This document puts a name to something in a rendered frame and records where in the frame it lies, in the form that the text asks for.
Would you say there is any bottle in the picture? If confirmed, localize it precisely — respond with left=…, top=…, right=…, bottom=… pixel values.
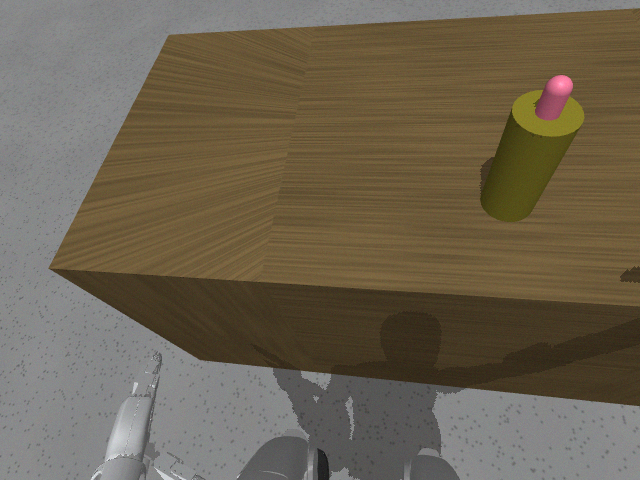
left=480, top=75, right=584, bottom=222

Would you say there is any left robot arm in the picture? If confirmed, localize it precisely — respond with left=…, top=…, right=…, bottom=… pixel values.
left=91, top=458, right=146, bottom=480

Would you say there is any left robot hand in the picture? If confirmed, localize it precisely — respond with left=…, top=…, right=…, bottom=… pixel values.
left=104, top=352, right=205, bottom=480

